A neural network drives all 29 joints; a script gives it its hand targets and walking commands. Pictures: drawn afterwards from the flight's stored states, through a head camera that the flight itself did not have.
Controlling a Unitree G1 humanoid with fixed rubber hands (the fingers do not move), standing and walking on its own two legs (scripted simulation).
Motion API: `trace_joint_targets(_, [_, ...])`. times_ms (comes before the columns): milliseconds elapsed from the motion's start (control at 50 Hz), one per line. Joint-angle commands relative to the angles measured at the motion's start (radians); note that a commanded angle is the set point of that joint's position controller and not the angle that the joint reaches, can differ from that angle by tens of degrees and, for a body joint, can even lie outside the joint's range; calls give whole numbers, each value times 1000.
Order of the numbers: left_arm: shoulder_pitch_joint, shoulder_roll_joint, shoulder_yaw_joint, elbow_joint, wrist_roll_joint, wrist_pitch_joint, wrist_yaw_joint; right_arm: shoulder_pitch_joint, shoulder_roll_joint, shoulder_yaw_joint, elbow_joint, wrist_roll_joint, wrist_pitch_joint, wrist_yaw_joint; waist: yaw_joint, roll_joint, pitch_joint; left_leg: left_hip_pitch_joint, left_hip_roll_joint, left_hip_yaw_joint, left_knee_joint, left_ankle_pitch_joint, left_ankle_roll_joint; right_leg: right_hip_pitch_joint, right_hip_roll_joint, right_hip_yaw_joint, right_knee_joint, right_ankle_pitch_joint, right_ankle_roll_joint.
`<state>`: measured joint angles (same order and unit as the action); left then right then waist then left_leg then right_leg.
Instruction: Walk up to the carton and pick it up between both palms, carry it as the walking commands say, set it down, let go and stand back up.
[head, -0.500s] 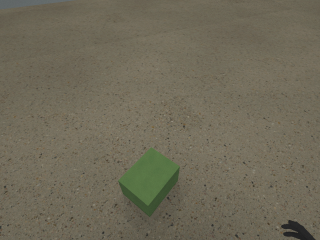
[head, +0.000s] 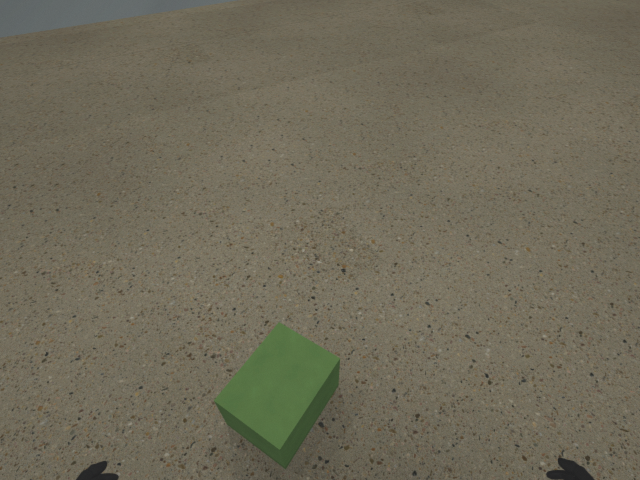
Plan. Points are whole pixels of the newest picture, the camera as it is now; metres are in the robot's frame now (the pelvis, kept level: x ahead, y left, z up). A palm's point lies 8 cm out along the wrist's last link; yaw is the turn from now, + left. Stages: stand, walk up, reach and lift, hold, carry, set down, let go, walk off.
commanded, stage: walk up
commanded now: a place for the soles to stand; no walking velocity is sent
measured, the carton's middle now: (282, 392) +0.52 +0.13 -0.66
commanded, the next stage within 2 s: none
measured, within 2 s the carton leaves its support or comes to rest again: neither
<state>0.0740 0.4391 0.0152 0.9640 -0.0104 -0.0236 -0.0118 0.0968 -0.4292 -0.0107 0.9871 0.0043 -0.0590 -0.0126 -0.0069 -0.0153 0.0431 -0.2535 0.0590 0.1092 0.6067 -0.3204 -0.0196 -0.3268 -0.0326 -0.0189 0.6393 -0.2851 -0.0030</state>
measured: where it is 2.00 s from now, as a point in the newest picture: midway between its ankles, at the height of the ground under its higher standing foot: outside the picture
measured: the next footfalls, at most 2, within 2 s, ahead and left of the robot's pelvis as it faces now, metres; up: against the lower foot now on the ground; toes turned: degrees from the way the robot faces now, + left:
left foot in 0.66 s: +0.11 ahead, +0.27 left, +0.00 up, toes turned -11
right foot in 0.88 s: +0.12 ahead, +0.06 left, +0.00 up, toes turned -18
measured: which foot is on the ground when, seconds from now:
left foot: down 0.00-0.30, up 0.32-0.64, down 0.66-0.88, up 0.90-1.00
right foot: down 0.00-0.68, up 0.70-0.86, down 0.88-1.00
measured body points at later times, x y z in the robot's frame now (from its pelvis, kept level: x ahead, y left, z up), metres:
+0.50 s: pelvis +0.01 +0.04 +0.01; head +0.04 +0.00 +0.45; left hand +0.05 +0.42 -0.05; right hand +0.16 -0.33 -0.08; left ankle +0.03 +0.20 -0.67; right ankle +0.04 -0.12 -0.73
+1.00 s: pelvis +0.07 +0.22 -0.03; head +0.08 +0.18 +0.42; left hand +0.25 +0.57 -0.06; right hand +0.08 -0.15 -0.12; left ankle +0.10 +0.34 -0.67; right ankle +0.08 +0.08 -0.73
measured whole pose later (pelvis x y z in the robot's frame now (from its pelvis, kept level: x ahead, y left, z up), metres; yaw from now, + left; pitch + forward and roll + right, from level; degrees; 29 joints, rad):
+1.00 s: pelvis +0.07 +0.22 -0.03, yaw -16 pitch -2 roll -1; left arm 0.37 0.55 0.08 0.76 0.02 -0.11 0.15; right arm 0.25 -0.52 -0.12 0.60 -0.07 0.10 0.07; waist -0.03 0.11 0.09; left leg -0.56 0.04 -0.01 1.25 -0.50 0.02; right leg -0.46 -0.02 -0.03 0.83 -0.35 -0.02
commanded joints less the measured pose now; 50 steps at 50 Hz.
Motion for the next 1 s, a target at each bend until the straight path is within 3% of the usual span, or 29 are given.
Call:
trace_joint_targets(0, [-35, 175, 30, 5, 2, -5, 4, -45, -181, -33, 2, 2, -5, -3, 7, -17, -85, 39, 81, -100, -158, 133, 50, 68, -108, 134, -165, 222, -66])
trace_joint_targets(280, [-88, 147, 23, 99, 9, 6, -1, -122, -171, -23, 105, -7, 8, 2, 11, 8, -81, 141, 102, -89, -319, 159, 29, 147, -94, 108, -312, 213, -28])
trace_joint_targets(300, [234, 340, 90, 98, 16, -25, 55, -185, -307, -119, -97, -85, 71, 53, 74, 108, 13, -21, -4, -9, -13, -121, 49, 186, -174, 299, -342, 53, -100])
trace_joint_targets(320, [329, 399, 123, 106, 26, -35, 85, -187, -242, -105, -157, -88, 104, 75, 98, 20, -17, -270, -29, -91, 183, -266, 46, 330, -293, 522, -364, -38, -172])
trace_joint_targets(340, [324, 410, 134, 67, 32, -44, 102, -171, -198, -101, -196, -88, 128, 94, 71, 14, -28, -399, -1, -257, 329, -222, 46, 372, -353, 616, -355, -100, -214])
trace_joint_targets(380, [246, 360, 132, 0, 28, -58, 119, -113, -194, -111, -230, -84, 149, 111, 14, 10, -48, -408, 39, -297, 447, -111, 37, 286, -317, 531, -339, -100, -200])
trace_joint_targets(440, [246, 324, 130, -59, 41, -77, 114, -101, -198, -133, -288, -89, 149, 121, 10, -28, -39, -300, 29, -242, 440, -88, 10, 107, -223, 400, -302, 9, -185])
trace_joint_targets(480, [294, 342, 136, -81, 50, -79, 113, -114, -201, -141, -327, -88, 151, 125, 23, -85, -30, -275, 18, -222, 392, -133, 12, 45, -199, 389, -265, -10, -192])
trace_joint_targets(540, [343, 392, 150, -119, 62, -82, 120, -117, -224, -154, -370, -84, 149, 129, 34, -147, -38, -277, 7, -214, 356, -187, 31, -6, -197, 430, -209, -91, -212])
trace_joint_targets(580, [348, 408, 152, -148, 65, -80, 125, -80, -232, -164, -383, -79, 144, 130, 21, -181, -55, -242, -5, -198, 322, -198, 42, -55, -197, 434, -163, -60, -216])
trace_joint_targets(620, [315, 414, 148, -177, 66, -75, 128, 6, -239, -178, -379, -77, 133, 132, -23, -200, -80, -129, -23, -160, 212, -170, 57, -141, -180, 387, -108, -17, -204])
trace_joint_targets(640, [295, 392, 138, -190, 67, -70, 130, 88, -248, -189, -358, -81, 124, 132, -72, -143, -111, 22, -44, -148, 104, -135, 74, -235, -131, 302, -13, -22, -174])
trace_joint_targets(660, [298, 318, 115, -201, 69, -66, 135, 214, -286, -210, -324, -95, 114, 126, -145, 33, -139, 229, -22, -209, -23, -174, 92, -412, -35, 181, 215, -145, -121])
trace_joint_targets(680, [257, 248, 94, -232, 59, -65, 151, 200, -406, -225, -362, -99, 114, 118, -161, 390, -79, 147, 251, -691, -320, -438, 185, -611, 151, 13, 467, -422, -55])
trace_joint_targets(700, [236, 291, 95, -204, 44, -61, 168, 111, -364, -216, -388, -93, 107, 119, -120, 202, -23, 7, 259, -661, -342, -377, 210, -512, 57, 104, 560, -302, -52])
trace_joint_targets(720, [275, 319, 100, -187, 28, -68, 161, 57, -344, -202, -408, -86, 109, 110, -75, 172, 30, -60, 240, -605, -295, -310, 243, -469, 30, 74, 547, -267, -47])
trace_joint_targets(760, [385, 343, 116, -145, 13, -73, 144, 38, -291, -179, -424, -76, 107, 100, -27, 180, 32, -104, 193, -452, -169, -151, 263, -327, -26, 5, 460, -204, -19])
trace_joint_targets(800, [456, 316, 115, -132, 1, -79, 134, 34, -259, -164, -438, -84, 119, 100, 0, 231, 16, -162, 154, -334, -98, 64, 270, -135, 2, -64, 293, -186, -9])
trace_joint_targets(820, [500, 287, 113, -127, -6, -83, 135, 4, -247, -158, -448, -83, 125, 100, 41, 226, 13, -226, 132, -272, -35, 120, 256, 3, 12, -69, 142, -115, -25])
trace_joint_targets(840, [548, 286, 122, -118, -5, -89, 140, -9, -225, -147, -458, -78, 130, 100, 85, 179, -9, -309, 102, -201, 81, 148, 224, 178, 16, -51, -9, -36, -37])
trace_joint_targets(860, [595, 344, 149, -133, 13, -95, 153, 26, -182, -128, -473, -66, 126, 96, 126, 31, -57, -423, 48, -143, 326, 207, 154, 343, -58, 158, -118, -122, -79])
trace_joint_targets(880, [571, 447, 166, -188, 35, -101, 170, 67, -123, -111, -509, -58, 128, 90, 101, -212, -108, -605, -26, -123, 586, -235, 51, 399, -384, 668, -218, -61, -191])
trace_joint_targets(900, [496, 467, 164, -211, 30, -92, 174, 60, -221, -133, -512, -67, 142, 71, 53, 20, -96, -557, 16, -251, 671, -279, 34, 207, -468, 771, -234, -36, -300])
trace_joint_targets(920, [449, 438, 160, -219, 25, -90, 174, 69, -265, -154, -493, -67, 145, 72, 33, 103, -80, -509, 53, -261, 733, -258, 31, 149, -428, 671, -183, -36, -332])
trace_joint_targets(940, [413, 411, 153, -225, 23, -90, 174, 87, -255, -155, -490, -71, 145, 77, 22, 84, -50, -504, 80, -258, 742, -215, 34, 92, -382, 585, -144, -35, -318])
trace_joint_targets(980, [362, 391, 148, -237, 29, -86, 165, 129, -248, -155, -471, -77, 146, 90, 2, -25, -8, -459, 77, -238, 712, -139, 43, -25, -282, 428, -100, -10, -257])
